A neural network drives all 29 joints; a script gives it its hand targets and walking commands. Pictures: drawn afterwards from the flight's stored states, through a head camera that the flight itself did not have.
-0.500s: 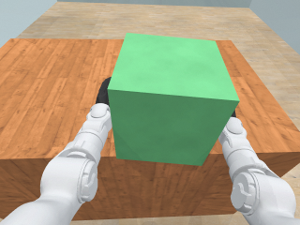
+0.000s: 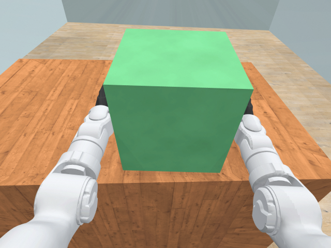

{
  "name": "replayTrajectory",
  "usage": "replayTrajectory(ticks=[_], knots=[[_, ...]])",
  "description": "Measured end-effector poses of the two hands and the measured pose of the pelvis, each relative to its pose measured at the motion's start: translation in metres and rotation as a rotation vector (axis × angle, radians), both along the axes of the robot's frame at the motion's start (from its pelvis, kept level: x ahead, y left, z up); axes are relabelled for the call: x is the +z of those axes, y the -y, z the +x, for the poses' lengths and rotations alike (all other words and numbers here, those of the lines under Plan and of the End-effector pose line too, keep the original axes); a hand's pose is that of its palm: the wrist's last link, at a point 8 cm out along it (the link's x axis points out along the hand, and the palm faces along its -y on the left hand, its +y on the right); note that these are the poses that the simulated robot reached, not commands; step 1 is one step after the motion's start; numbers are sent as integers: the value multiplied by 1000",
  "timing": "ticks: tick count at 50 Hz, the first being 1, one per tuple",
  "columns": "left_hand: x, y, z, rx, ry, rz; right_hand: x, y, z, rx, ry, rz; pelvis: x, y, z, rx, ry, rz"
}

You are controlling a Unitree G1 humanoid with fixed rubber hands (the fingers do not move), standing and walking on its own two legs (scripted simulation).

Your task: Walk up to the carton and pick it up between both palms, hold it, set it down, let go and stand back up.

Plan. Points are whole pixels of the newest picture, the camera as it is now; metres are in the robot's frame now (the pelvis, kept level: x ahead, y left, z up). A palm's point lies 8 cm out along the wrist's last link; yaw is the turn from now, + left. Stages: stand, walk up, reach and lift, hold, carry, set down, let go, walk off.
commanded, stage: reach and lift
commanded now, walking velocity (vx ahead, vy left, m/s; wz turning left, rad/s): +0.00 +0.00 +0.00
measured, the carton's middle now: (173, 101) +0.45 +0.00 +0.17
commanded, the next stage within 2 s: hold in 1.72 s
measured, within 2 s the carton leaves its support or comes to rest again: neither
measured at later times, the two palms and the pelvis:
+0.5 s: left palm (110, 104) +0.40 +0.15 +0.19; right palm (261, 113) +0.38 -0.20 +0.20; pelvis -0.01 +0.00 +0.00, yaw -2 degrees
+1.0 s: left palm (94, 99) +0.38 +0.17 +0.22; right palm (258, 104) +0.36 -0.17 +0.23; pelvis -0.02 +0.00 +0.00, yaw +1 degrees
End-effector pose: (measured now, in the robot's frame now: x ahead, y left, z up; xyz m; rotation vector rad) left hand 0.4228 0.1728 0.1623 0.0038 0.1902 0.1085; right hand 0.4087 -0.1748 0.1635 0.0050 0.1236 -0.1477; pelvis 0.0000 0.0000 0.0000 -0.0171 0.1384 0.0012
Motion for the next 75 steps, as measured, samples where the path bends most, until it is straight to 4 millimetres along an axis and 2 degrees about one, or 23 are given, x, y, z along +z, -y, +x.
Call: replayTrajectory(ticks=[10, 21, 28, 35, 44, 53, 60, 75], knots=[[25, 9, -2, -34, 6, 14, 24, 8, -14, -37, 6, 25, 1, -6, -1, -4, 76, -15], [22, 24, -15, -42, -54, 0, 29, 23, -30, -52, -49, 44, 2, -6, -8, -29, 105, -5], [36, 20, -26, -15, -43, -1, 33, 20, -33, -31, -39, 76, 2, -3, -13, -29, 104, 0], [48, 9, -32, 6, -62, -16, 38, 8, -32, -16, -65, 96, 3, 0, -18, -15, 120, 8], [63, -2, -42, 6, -15, -4, 61, -2, -38, -7, -22, 106, 3, 0, -19, 15, 131, 1], [59, 2, -47, -25, -61, 24, 72, 1, -49, -21, -70, 68, 3, -3, -20, 8, 144, -4], [71, 9, -51, -31, -39, 22, 86, 8, -55, -30, -47, 77, 3, -7, -20, -9, 141, -9], [85, 8, -51, -7, -64, 34, 90, 8, -48, -2, -77, 67, 3, -5, -18, -20, 143, -8]])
